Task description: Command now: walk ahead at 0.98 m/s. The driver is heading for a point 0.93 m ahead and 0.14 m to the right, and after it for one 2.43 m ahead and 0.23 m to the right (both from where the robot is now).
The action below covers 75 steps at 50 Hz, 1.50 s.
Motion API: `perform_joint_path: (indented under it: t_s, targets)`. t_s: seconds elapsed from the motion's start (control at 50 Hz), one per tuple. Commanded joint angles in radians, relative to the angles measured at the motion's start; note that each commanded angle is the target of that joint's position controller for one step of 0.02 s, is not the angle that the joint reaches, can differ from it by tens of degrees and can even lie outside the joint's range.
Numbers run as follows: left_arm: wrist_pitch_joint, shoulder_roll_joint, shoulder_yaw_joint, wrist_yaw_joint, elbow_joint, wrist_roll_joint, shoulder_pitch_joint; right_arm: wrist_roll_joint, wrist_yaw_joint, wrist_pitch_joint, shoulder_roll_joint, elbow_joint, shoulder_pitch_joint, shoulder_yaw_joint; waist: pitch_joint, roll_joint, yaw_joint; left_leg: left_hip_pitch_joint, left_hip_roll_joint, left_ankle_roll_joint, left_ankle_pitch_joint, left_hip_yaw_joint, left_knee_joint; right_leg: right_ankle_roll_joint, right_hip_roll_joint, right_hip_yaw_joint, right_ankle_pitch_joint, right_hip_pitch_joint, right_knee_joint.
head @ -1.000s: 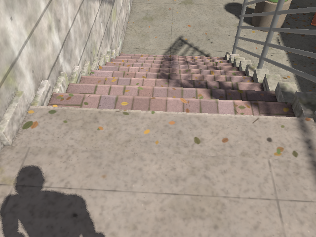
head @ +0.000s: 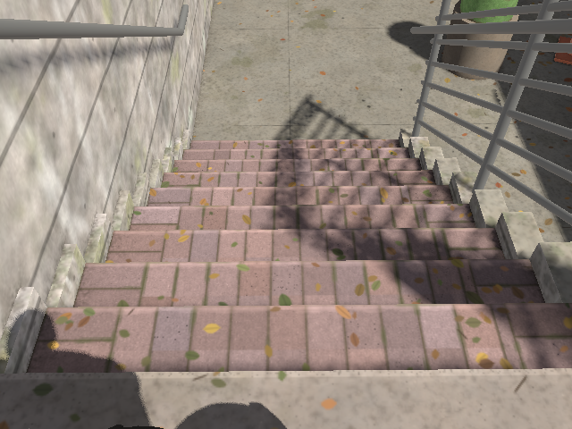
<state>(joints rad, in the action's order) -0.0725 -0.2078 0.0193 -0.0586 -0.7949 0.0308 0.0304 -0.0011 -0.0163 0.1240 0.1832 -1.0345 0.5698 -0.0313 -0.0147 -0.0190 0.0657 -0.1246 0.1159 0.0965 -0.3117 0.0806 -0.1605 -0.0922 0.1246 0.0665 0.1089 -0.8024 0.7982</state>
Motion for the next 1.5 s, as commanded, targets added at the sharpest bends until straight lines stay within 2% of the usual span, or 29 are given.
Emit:
perform_joint_path:
  t_s: [0.02, 0.12, 0.16, 0.18, 0.24, 0.38, 0.5, 0.58, 0.66, 0.68, 0.7, 0.76, 0.8, 0.86, 0.9, 0.92, 0.94, 1.02, 1.06, 1.08, 1.1, 1.12, 1.16, 1.18, 1.24, 1.3, 1.36, 1.44, 1.5]
  targets:
    - [-0.008, -0.030, -0.010, -0.001, 0.076, -0.014, -0.128, -0.009, 0.014, 0.024, 0.129, 0.049, 0.015, -0.007, -0.160, 0.030, -0.023, 0.177, -0.242, 0.048, 0.760, -0.063, 0.159, -0.029, -0.086, 0.097, 0.079, 0.204, -0.162]
    - [-0.005, -0.164, 0.043, 0.043, -0.012, -0.018, 0.264, 0.045, 0.052, -0.028, 0.254, 0.043, -0.042, -0.032, 0.115, 0.148, -0.248, -0.048, -0.328, 0.031, 1.377, -0.031, -0.459, -0.097, -0.217, 0.058, -0.227, 0.622, -0.231]
    - [0.003, -0.284, 0.086, 0.076, -0.094, 0.014, 0.592, 0.044, 0.041, -0.026, 0.148, 0.091, -0.110, -0.018, 0.271, -0.053, -0.329, 0.379, -0.160, 0.052, 0.397, -0.030, -1.165, -0.138, 0.086, -0.267, -0.480, 1.071, -0.212]
    - [0.002, -0.273, 0.089, 0.059, -0.095, 0.021, 0.520, -0.042, 0.016, -0.005, 0.062, 0.134, 0.016, -0.005, 0.377, -0.297, -0.176, 0.781, 0.005, 0.017, -0.156, -0.191, -1.438, -0.283, 0.269, -0.871, -0.578, 1.295, -0.439]
    - [-0.021, -0.087, 0.058, 0.037, -0.108, 0.011, 0.349, -0.001, 0.030, -0.008, 0.120, 0.183, -0.222, -0.016, 0.030, 0.111, -0.113, 0.837, -0.162, 0.057, 0.026, -0.181, -1.309, -0.183, 0.142, -0.498, -0.355, 0.860, -0.548]
    - [-0.078, -0.096, 0.031, 0.050, -0.152, -0.053, 0.348, 0.042, -0.026, -0.060, 0.078, 0.327, -0.483, 0.017, -0.190, 0.016, -0.021, 0.552, -0.205, -0.018, 0.419, -0.025, -0.570, -0.080, -0.107, -0.069, -0.106, 0.305, -0.680]
    - [-0.062, -0.141, 0.030, 0.079, -0.214, -0.023, 0.560, 0.031, -0.014, -0.037, 0.182, 0.262, -0.460, -0.032, -0.052, -0.058, -0.107, 0.759, -0.170, 0.096, 0.642, -0.038, -0.529, -0.068, -0.009, -0.067, 0.215, 0.938, -0.343]
    - [-0.034, -0.129, 0.018, 0.126, -0.207, -0.009, 0.539, 0.032, -0.016, -0.016, 0.114, 0.255, -0.491, -0.018, -0.070, 0.050, -0.146, 0.556, -0.156, 0.011, 0.873, -0.001, -0.168, -0.047, -0.039, -0.065, -0.017, 0.889, -0.067]
    - [-0.016, -0.185, 0.049, 0.139, -0.198, -0.037, 0.332, 0.088, 0.018, -0.030, 0.222, 0.094, 0.159, -0.080, 0.059, 0.166, 0.215, -0.064, -0.235, 0.103, 0.853, -0.080, -0.056, -0.047, -0.174, -0.036, -0.145, 0.523, 1.049]
    - [-0.017, -0.077, 0.030, 0.138, -0.156, -0.045, 0.321, 0.084, 0.011, -0.045, 0.282, 0.079, 0.181, -0.081, 0.068, 0.285, 0.159, -0.306, -0.353, 0.102, 1.140, -0.126, -0.457, -0.050, -0.290, -0.099, -0.940, 0.093, 1.354]
    - [-0.034, -0.024, 0.011, 0.148, -0.109, -0.100, 0.490, 0.080, -0.011, -0.035, 0.248, 0.099, 0.169, -0.052, 0.242, 0.298, 0.021, -0.517, -0.518, 0.125, 1.430, -0.330, -0.658, -0.052, -0.230, -0.229, -0.893, -0.113, 1.302]
    - [0.024, -0.072, 0.011, 0.117, -0.096, 0.009, 0.357, 0.022, 0.004, -0.038, 0.251, 0.089, 0.027, -0.065, 0.085, 0.125, -0.020, -0.047, -0.605, 0.215, 0.319, -0.554, -0.302, -0.027, -0.106, -0.106, -0.747, -0.281, 1.248]
    - [0.070, -0.100, 0.040, 0.090, -0.108, 0.034, 0.278, 0.028, -0.016, 0.009, 0.082, 0.080, -0.044, -0.009, -0.135, -0.100, -0.101, 0.419, -0.526, 0.101, 0.451, -0.360, -0.377, -0.004, -0.008, -0.255, -0.370, -0.160, 0.828]
    - [0.089, -0.029, 0.032, 0.051, -0.148, 0.048, 0.358, 0.023, 0.014, 0.036, 0.204, 0.116, -0.196, -0.023, -0.138, 0.053, -0.201, 0.857, -0.376, -0.003, 0.662, -0.066, -0.405, 0.048, -0.113, 0.020, 0.068, 0.379, 0.471]
    - [0.066, -0.033, 0.030, 0.045, -0.119, 0.007, 0.270, -0.023, 0.032, 0.051, 0.099, 0.085, -0.101, -0.005, -0.093, 0.072, -0.152, 0.643, -0.294, -0.095, 0.453, 0.041, -0.550, -0.008, -0.096, 0.004, 0.371, 0.223, 0.193]
    - [-0.003, 0.013, -0.019, -0.050, -0.144, 0.111, 0.318, 0.212, 0.069, 0.072, 0.011, 0.134, -0.138, 0.064, -0.243, -0.048, -0.093, 0.922, -0.235, -0.209, 0.046, 0.179, -0.603, 0.042, 0.014, -0.128, 0.741, 0.441, -0.118]
    - [-0.026, -0.013, 0.016, -0.073, -0.183, 0.109, 0.374, 0.196, 0.069, 0.069, 0.161, 0.139, -0.150, 0.029, -0.091, 0.120, -0.155, 0.905, -0.170, -0.210, 0.066, 0.201, -0.638, 0.039, -0.098, 0.000, 0.673, 0.661, -0.011]
    - [0.007, -0.213, 0.103, -0.041, -0.182, 0.134, 0.480, 0.083, 0.063, 0.027, 0.349, 0.139, -0.105, -0.007, -0.120, 0.006, -0.221, 0.459, -0.278, -0.321, 0.427, 0.109, -1.054, -0.010, -0.100, 0.095, 0.190, 0.621, -0.308]
    - [-0.002, -0.219, 0.120, 0.044, -0.446, 0.134, 1.064, 0.116, -0.019, -0.025, 0.225, 0.200, -0.206, 0.009, 0.069, -0.347, -0.365, 0.735, -0.073, -0.352, -0.432, -0.002, -1.897, -0.172, -0.091, -0.068, 0.430, 1.260, -0.496]
    - [-0.008, -0.394, 0.132, 0.028, -0.323, 0.055, 0.976, 0.119, -0.073, -0.012, 0.038, 0.275, -0.057, 0.036, 0.429, -0.236, -0.227, 1.122, -0.021, -0.410, -0.585, -0.202, -2.037, -0.486, 0.155, -0.578, 1.213, 1.756, -0.034]
    - [-0.037, -0.369, 0.124, 0.032, -0.291, 0.101, 0.910, 0.032, -0.070, 0.012, 0.117, 0.376, -0.278, 0.034, 0.316, -0.048, -0.288, 1.400, -0.062, -0.425, -0.606, -0.255, -2.073, -0.561, 0.274, -0.713, 1.283, 1.657, -0.048]
    - [-0.056, -0.278, 0.105, 0.032, -0.223, 0.077, 0.699, -0.021, -0.040, 0.009, 0.145, 0.452, -0.385, 0.034, 0.178, 0.106, -0.238, 1.430, -0.114, -0.335, -0.575, -0.298, -1.775, -0.478, 0.273, -0.703, 0.793, 1.337, -0.136]
    - [-0.049, 0.030, -0.019, -0.008, -0.108, 0.043, 0.316, 0.070, 0.046, -0.030, 0.178, 0.372, -0.231, 0.026, -0.060, 0.124, -0.019, 1.075, -0.237, -0.209, -0.222, -0.352, -1.291, -0.356, 0.179, -0.666, 0.368, 0.454, -0.354]
    - [-0.049, 0.043, -0.036, -0.002, -0.056, 0.025, 0.323, 0.082, 0.061, -0.044, 0.194, 0.312, -0.135, 0.015, -0.111, 0.089, 0.031, 0.732, -0.232, -0.211, -0.001, -0.277, -1.176, -0.327, 0.082, -0.564, 0.360, 0.060, -0.363]
    - [-0.060, -0.233, 0.034, 0.001, -0.013, 0.088, 0.356, 0.068, 0.000, -0.051, 0.054, 0.358, -0.141, 0.070, 0.043, 0.014, 0.068, 0.369, -0.140, -0.210, 0.311, -0.099, -1.191, -0.252, -0.112, -0.487, 0.366, -0.086, -0.248]
    - [-0.082, -0.102, 0.013, 0.053, -0.078, 0.026, 0.593, 0.099, 0.017, -0.074, 0.161, 0.459, -0.368, 0.027, 0.066, 0.018, -0.135, 0.857, -0.164, -0.243, 0.218, -0.291, -1.009, -0.200, -0.043, -0.599, 0.195, 0.480, 0.003]
    - [-0.041, 0.008, -0.007, 0.104, -0.146, -0.013, 0.836, 0.099, -0.019, -0.100, 0.076, 0.446, -0.530, 0.049, 0.028, 0.046, -0.309, 1.271, -0.255, -0.196, 0.487, -0.340, -0.559, -0.167, -0.018, -0.723, -0.115, 0.808, 0.159]
    - [0.033, -0.163, -0.008, 0.035, 0.041, 0.061, 0.394, 0.048, -0.073, -0.125, 0.089, 0.438, -0.414, 0.035, -0.029, -0.104, -0.113, 0.295, -0.191, -0.134, 0.711, -0.190, -0.482, -0.150, -0.136, -0.604, -0.786, -0.202, -0.003]
    - [0.014, -0.143, -0.039, 0.048, 0.033, 0.001, 0.436, 0.028, -0.053, -0.106, 0.131, 0.384, -0.288, 0.009, -0.029, -0.053, -0.126, 0.163, -0.170, -0.133, 0.782, -0.125, -0.066, -0.084, -0.177, -0.531, -0.505, -0.002, 0.242]
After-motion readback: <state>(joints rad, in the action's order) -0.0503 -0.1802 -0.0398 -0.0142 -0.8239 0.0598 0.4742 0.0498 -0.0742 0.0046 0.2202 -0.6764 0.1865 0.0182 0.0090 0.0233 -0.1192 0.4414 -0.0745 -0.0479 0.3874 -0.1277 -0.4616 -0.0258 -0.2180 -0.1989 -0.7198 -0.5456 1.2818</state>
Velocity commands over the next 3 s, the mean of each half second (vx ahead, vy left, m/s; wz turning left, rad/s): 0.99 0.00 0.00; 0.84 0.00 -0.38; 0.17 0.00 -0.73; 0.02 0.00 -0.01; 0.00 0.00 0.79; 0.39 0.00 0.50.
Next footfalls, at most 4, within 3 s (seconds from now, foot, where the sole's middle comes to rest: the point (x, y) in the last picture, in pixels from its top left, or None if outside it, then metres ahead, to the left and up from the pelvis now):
0.14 right None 0.35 -0.07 -0.77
0.66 left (250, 347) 0.79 0.09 -0.94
1.06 right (300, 287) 1.09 -0.08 -1.11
1.54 left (243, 260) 1.34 0.12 -1.29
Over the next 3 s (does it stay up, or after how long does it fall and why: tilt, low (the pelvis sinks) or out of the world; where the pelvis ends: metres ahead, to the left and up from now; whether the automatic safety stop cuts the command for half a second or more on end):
stays up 1.44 0.11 -0.57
